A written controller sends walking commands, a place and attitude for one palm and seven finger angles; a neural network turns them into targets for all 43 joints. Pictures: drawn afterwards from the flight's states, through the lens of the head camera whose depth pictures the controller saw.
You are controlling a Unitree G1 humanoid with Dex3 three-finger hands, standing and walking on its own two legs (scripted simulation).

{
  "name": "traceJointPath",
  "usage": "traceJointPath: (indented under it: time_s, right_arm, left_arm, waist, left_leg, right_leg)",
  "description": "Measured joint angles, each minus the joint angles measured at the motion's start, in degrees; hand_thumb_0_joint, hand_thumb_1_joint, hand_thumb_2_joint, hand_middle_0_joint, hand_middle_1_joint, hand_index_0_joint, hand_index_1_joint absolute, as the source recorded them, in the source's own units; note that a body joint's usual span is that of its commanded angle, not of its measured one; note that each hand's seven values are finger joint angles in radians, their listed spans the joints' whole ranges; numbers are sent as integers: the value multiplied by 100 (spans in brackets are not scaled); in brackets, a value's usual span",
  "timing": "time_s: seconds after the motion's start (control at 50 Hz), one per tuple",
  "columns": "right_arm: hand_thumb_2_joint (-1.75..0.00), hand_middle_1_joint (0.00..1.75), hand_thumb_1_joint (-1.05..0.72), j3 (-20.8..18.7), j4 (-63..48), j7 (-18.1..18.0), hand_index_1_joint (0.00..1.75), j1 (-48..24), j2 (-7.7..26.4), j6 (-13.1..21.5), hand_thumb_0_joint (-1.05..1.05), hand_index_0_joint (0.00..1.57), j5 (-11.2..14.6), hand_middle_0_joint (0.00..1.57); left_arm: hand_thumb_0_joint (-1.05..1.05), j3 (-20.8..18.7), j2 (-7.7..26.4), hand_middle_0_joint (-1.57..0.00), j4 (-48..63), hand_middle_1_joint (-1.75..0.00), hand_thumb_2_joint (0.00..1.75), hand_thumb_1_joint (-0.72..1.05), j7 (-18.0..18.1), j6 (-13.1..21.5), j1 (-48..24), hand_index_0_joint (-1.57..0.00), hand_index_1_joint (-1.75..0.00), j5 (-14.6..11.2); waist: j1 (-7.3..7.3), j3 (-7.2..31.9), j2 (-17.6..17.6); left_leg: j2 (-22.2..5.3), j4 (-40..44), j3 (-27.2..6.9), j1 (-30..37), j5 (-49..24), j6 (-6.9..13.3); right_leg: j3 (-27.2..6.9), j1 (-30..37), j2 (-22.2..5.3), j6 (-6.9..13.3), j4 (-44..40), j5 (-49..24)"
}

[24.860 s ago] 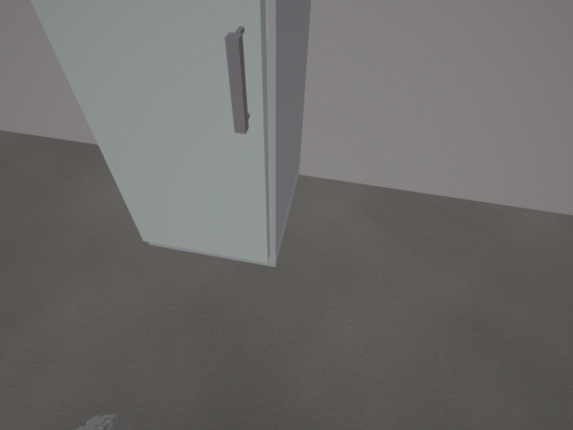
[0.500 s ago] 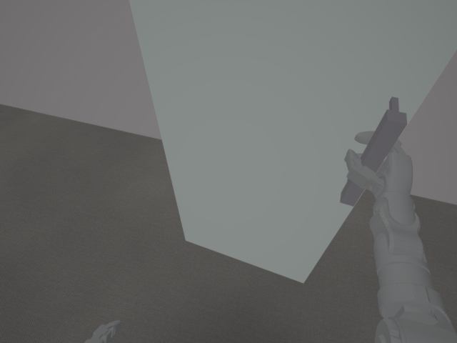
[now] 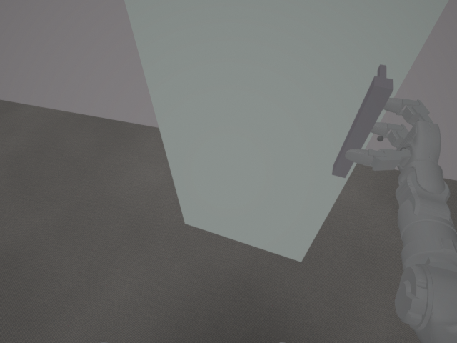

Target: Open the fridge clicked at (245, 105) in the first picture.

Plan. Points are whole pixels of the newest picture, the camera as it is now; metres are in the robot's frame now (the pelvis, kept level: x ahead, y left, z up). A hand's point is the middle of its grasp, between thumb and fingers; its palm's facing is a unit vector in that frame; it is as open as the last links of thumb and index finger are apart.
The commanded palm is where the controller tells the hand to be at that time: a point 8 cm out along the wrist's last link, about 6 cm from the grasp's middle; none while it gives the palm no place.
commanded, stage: move the hooked fingers beside the handle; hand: right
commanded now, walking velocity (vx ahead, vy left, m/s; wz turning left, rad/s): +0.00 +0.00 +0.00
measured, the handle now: (358, 126) +0.51 -0.17 +0.11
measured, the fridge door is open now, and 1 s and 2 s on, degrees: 6 2 2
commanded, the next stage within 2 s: feel for the door with the fingertips in 1.76 s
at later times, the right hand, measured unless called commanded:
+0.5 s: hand (395, 136) +0.49 -0.24 +0.11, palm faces +0.17 +0.99 +0.01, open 13.9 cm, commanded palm +0.46 -0.27 +0.12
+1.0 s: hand (401, 136) +0.48 -0.25 +0.12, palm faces +0.17 +0.99 +0.01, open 14.0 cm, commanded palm +0.45 -0.29 +0.12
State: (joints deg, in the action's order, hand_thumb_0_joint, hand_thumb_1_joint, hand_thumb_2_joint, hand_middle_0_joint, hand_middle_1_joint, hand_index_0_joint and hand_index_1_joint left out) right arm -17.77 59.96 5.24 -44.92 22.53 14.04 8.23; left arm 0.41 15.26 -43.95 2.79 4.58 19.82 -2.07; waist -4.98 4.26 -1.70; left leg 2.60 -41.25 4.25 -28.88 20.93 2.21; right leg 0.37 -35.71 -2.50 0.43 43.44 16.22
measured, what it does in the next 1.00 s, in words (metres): stands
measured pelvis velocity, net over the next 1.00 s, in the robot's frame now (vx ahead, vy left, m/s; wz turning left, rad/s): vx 0.03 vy -0.02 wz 0.03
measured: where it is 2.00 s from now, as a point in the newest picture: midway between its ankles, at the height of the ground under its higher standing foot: outside the picture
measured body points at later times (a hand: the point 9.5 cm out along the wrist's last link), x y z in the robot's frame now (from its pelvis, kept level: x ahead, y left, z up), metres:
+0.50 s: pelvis +0.00 -0.03 -0.01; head +0.06 -0.04 +0.44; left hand +0.01 +0.24 -0.12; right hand +0.47 -0.29 +0.11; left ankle +0.00 +0.10 -0.71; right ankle +0.06 -0.11 -0.71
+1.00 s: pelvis +0.03 -0.02 +0.00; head +0.08 -0.03 +0.45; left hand +0.08 +0.25 -0.11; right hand +0.47 -0.30 +0.12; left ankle +0.00 +0.10 -0.71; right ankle +0.06 -0.11 -0.71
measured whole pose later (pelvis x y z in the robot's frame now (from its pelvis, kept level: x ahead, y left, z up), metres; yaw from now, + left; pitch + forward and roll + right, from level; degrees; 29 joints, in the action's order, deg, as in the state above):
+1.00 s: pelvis +0.03 -0.02 +0.00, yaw +2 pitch +11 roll +3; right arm -22.1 53.5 8.3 -39.8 25.8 11.0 8.1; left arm 0.9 14.5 -40.1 2.3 3.7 19.8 -2.0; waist -5.1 5.9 -1.2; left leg 2.5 -41.2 2.4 -29.3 22.8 0.8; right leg 2.0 -36.6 -2.5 1.7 45.4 19.9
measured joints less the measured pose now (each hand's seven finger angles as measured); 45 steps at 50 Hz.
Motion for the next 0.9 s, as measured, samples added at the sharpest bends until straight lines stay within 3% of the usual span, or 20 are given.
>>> traceJointPath:
  time_s: [0.2,0.34,0.5,0.66,0.9]
  right_arm:
    - [-31,123,48,-261,467,-77,122,-441,268,114,-1,35,-221,34]
    - [-30,122,49,-454,492,-71,122,-402,417,117,-1,34,-284,33]
    - [-30,120,50,-463,216,35,120,-177,485,145,-1,31,-210,31]
    - [-30,120,50,-300,-20,150,120,-104,376,-5,-1,30,-120,30]
    - [-30,120,50,-401,-610,224,120,394,282,-215,-1,30,-62,30]
  left_arm:
    - [1,27,12,-20,65,-30,90,91,-72,80,193,-20,-30,67]
    - [1,69,-29,-20,194,-30,90,91,-89,89,288,-20,-30,103]
    - [1,73,-71,-21,199,-30,90,91,-78,88,315,-20,-30,98]
    - [1,43,-69,-21,205,-30,90,91,-69,83,214,-20,-30,79]
    - [1,26,-76,-21,382,-30,90,91,-86,-31,35,-20,-30,34]
  waist:
    - [-240,52,38]
    - [-311,70,59]
    - [-233,73,74]
    - [-135,110,81]
    - [-51,174,63]
  left_leg:
    - [9,-195,-70,-409,-37,-67]
    - [11,-250,-166,-537,-20,-128]
    - [-10,-224,-198,-506,44,-183]
    - [-51,-135,-171,-377,116,-213]
    - [-27,-27,-210,-155,183,-180]
  right_leg:
    - [69,-399,-27,76,228,13]
    - [163,-513,-41,135,321,87]
    - [190,-519,-19,184,379,205]
    - [161,-442,32,205,362,299]
    - [189,-201,11,160,254,380]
